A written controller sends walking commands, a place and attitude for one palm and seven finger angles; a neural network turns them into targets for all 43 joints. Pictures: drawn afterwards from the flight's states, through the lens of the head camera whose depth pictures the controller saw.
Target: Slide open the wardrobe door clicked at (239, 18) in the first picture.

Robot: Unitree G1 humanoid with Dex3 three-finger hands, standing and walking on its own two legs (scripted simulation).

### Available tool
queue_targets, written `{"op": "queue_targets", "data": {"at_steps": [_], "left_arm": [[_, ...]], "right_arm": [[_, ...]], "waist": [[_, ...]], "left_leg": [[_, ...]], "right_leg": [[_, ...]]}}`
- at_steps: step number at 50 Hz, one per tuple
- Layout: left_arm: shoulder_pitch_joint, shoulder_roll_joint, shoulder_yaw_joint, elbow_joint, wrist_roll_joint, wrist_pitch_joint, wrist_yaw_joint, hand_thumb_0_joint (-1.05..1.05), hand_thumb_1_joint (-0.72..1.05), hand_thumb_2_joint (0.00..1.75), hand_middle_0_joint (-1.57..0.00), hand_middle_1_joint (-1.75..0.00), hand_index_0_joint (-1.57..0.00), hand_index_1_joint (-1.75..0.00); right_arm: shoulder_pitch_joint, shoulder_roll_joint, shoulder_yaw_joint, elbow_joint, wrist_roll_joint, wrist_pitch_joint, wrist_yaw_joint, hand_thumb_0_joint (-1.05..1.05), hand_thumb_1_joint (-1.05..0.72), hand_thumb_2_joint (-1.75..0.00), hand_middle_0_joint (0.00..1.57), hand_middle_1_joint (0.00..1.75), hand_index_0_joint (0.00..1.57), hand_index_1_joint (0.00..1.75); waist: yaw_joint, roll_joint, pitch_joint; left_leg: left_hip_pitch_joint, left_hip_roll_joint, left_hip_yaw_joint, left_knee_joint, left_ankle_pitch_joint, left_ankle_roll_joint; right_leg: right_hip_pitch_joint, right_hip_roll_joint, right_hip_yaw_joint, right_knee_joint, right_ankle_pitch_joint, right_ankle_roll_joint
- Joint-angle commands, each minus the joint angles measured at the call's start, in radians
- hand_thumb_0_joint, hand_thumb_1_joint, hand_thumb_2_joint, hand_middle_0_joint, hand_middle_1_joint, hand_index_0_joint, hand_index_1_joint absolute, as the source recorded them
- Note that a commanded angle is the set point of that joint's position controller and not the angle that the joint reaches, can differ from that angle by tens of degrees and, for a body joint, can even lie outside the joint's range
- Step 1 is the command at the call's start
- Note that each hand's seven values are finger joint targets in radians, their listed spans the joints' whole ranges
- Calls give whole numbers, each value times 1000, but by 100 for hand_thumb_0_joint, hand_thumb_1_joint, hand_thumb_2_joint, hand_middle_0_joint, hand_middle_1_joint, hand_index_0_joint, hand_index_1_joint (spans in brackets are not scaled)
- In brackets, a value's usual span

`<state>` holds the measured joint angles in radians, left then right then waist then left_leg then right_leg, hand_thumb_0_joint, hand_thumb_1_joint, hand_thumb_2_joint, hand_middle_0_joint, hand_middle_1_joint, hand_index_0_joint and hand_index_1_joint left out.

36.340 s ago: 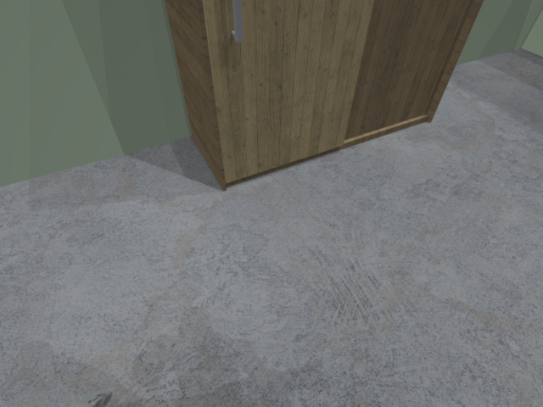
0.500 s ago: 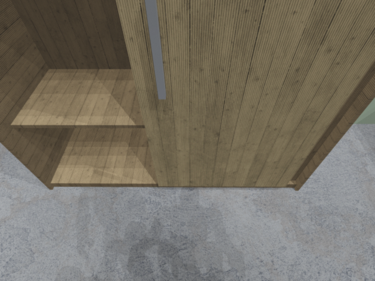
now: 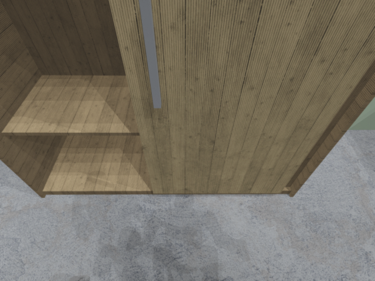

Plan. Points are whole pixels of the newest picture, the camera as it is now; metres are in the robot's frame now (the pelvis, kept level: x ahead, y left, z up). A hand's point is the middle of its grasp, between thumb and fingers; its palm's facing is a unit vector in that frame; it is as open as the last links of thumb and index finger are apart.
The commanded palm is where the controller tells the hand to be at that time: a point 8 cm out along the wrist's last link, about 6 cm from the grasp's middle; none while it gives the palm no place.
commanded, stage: look to check the result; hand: left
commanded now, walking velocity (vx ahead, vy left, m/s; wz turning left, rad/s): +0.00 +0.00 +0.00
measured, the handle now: (153, 56) +0.64 +0.13 +0.15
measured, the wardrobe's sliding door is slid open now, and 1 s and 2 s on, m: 0.64 0.64 0.64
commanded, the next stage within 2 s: stand and wait in 0.58 s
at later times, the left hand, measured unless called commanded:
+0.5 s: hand out of the picture +0.10 +0.23 -0.15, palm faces -0.02 -0.94 -0.33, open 7.4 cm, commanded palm none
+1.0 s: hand out of the picture +0.11 +0.21 -0.16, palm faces -0.03 -0.95 -0.32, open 7.4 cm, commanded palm none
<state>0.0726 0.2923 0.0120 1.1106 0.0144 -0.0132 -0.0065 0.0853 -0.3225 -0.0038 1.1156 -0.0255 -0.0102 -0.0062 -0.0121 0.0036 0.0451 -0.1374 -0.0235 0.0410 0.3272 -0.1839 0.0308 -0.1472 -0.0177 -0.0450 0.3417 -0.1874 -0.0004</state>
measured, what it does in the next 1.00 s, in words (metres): stands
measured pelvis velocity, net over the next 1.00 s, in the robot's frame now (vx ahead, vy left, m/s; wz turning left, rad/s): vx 0.02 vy -0.03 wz -0.01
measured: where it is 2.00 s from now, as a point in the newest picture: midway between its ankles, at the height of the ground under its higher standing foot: outside the picture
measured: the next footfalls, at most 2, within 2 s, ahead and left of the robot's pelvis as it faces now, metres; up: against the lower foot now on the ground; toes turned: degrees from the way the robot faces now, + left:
none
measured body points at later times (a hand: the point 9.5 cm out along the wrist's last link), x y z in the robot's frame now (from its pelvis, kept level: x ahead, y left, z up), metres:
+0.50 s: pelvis +0.02 -0.02 +0.00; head +0.04 -0.02 +0.45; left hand +0.10 +0.28 -0.13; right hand +0.10 -0.31 -0.14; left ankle +0.00 +0.10 -0.75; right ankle +0.00 -0.12 -0.75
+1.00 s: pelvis +0.02 -0.03 +0.00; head +0.04 -0.03 +0.45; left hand +0.11 +0.26 -0.13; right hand +0.08 -0.32 -0.14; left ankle +0.00 +0.10 -0.75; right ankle +0.00 -0.12 -0.75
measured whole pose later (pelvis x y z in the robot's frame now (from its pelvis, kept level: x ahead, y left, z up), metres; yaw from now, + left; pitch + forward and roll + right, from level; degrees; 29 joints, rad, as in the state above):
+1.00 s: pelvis +0.02 -0.03 +0.00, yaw +0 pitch -1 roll +0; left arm 0.08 0.31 0.01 1.13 0.01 -0.01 0.00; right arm 0.10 -0.32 0.01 1.13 -0.02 0.00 -0.01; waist -0.01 0.01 0.05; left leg -0.08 0.02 0.03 0.28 -0.18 -0.01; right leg -0.08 0.02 -0.05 0.28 -0.18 -0.04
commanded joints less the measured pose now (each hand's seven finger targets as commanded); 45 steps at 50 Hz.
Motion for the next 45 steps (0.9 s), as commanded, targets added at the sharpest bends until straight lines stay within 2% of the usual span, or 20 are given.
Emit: {"op": "queue_targets", "data": {"at_steps": [1, 3, 7, 8, 13, 18, 21, 23, 27, 28, 31, 33, 36, 38, 40, 43, 45], "left_arm": [[-30, 208, 38, -48, -2, -24, 14, 0, 90, 90, -20, -30, -20, -30], [-27, 217, 40, -50, 0, -26, 15, 0, 90, 90, -20, -30, -20, -30], [-38, 222, 37, -48, -3, -26, 15, 0, 90, 90, -20, -30, -20, -30], [-32, 226, 39, -51, -2, -28, 16, 0, 90, 90, -20, -30, -20, -30], [-36, 232, 35, -49, -3, -27, 16, 0, 90, 90, -20, -30, -20, -30], [-32, 234, 36, -50, -3, -30, 18, 0, 90, 90, -20, -30, -20, -30], [-38, 232, 35, -47, -4, -28, 18, 0, 90, 90, -20, -30, -20, -30], [-30, 234, 36, -48, -4, -29, 19, 0, 90, 90, -20, -30, -20, -30], [-32, 231, 35, -45, -5, -28, 18, 0, 90, 90, -20, -30, -20, -30], [-29, 233, 37, -46, -3, -29, 19, 0, 90, 90, -20, -30, -20, -30], [-32, 228, 36, -45, -5, -28, 19, 0, 90, 90, -20, -30, -20, -30], [-28, 229, 37, -45, -4, -28, 20, 0, 90, 90, -20, -30, -20, -30], [-32, 225, 36, -44, -5, -27, 18, 0, 90, 90, -20, -30, -20, -30], [-28, 226, 37, -46, -4, -28, 19, 0, 90, 90, -20, -30, -20, -30], [-33, 223, 36, -44, -5, -26, 19, 0, 90, 90, -20, -30, -20, -30], [-29, 226, 37, -44, -4, -28, 19, 0, 90, 90, -20, -30, -20, -30], [-35, 224, 36, -42, -5, -26, 18, 0, 90, 90, -20, -30, -20, -30]], "right_arm": [[-27, -193, -32, -55, 4, -22, -14, 0, -90, -90, 20, 30, 20, 30], [-27, -199, -32, -57, 6, -22, -15, 0, -90, -90, 20, 30, 20, 30], [-32, -205, -29, -56, 7, -21, -15, 0, -90, -90, 20, 30, 20, 30], [-29, -205, -30, -59, 8, -20, -15, 0, -90, -90, 20, 30, 20, 30], [-34, -210, -28, -56, 8, -15, -14, 0, -90, -90, 20, 30, 20, 30], [-27, -209, -29, -58, 9, -16, -15, 0, -90, -90, 20, 30, 20, 30], [-28, -209, -28, -54, 8, -14, -16, 0, -90, -90, 20, 30, 20, 30], [-27, -208, -28, -54, 8, -14, -15, 0, -90, -90, 20, 30, 20, 30], [-25, -205, -27, -51, 6, -15, -17, 0, -90, -90, 20, 30, 20, 30], [-20, -202, -27, -54, 8, -15, -17, 0, -90, -90, 20, 30, 20, 30], [-19, -203, -26, -51, 7, -15, -18, 0, -90, -90, 20, 30, 20, 30], [-17, -201, -25, -49, 8, -14, -18, 0, -90, -90, 20, 30, 20, 30], [-17, -202, -26, -48, 6, -13, -18, 0, -90, -90, 20, 30, 20, 30], [-14, -198, -25, -50, 7, -13, -19, 0, -90, -90, 20, 30, 20, 30], [-17, -197, -26, -46, 6, -13, -19, 0, -90, -90, 20, 30, 20, 30], [-11, -198, -26, -47, 7, -13, -20, 0, -90, -90, 20, 30, 20, 30], [-12, -198, -26, -44, 6, -13, -19, 0, -90, -90, 20, 30, 20, 30]], "waist": [[2, 9, -108], [2, 12, -131], [0, 9, -122], [2, -14, -131], [1, -17, -101], [-1, -23, -127], [-2, -14, -107], [2, -22, -108], [0, 1, -112], [0, -16, -118], [0, -2, -109], [1, -16, -97], [-1, 3, -97], [1, -12, -102], [-1, 8, -91], [0, -12, -100], [-1, 2, -85]], "left_leg": [[40, 152, -125, -54, 213, -1], [60, 154, -121, -46, 253, -2], [67, 156, -119, -52, 264, -5], [73, 157, -121, -45, 278, -3], [68, 154, -117, -56, 227, -6], [89, 157, -111, -49, 259, -7], [79, 157, -111, -58, 240, -9], [84, 156, -111, -57, 242, -8], [85, 157, -109, -60, 241, -10], [88, 158, -107, -55, 248, -10], [81, 158, -106, -61, 238, -12], [77, 159, -104, -62, 231, -12], [74, 157, -104, -66, 207, -13], [78, 158, -105, -63, 215, -13], [75, 158, -102, -68, 210, -13], [82, 161, -102, -65, 218, -13], [72, 161, -101, -72, 200, -15]], "right_leg": [[44, -119, 103, -44, 173, -35], [61, -121, 103, -42, 212, -36], [69, -125, 101, -50, 228, -36], [77, -124, 100, -51, 251, -37], [64, -124, 107, -71, 224, -37], [85, -127, 107, -67, 280, -39], [80, -127, 109, -72, 265, -39], [82, -126, 109, -76, 266, -39], [90, -128, 116, -76, 274, -41], [92, -125, 112, -76, 284, -41], [93, -126, 114, -77, 279, -41], [87, -123, 111, -83, 270, -40], [86, -125, 118, -89, 249, -41], [90, -122, 115, -89, 258, -41], [83, -124, 117, -90, 247, -41], [86, -121, 117, -89, 261, -41], [80, -121, 120, -93, 239, -41]]}}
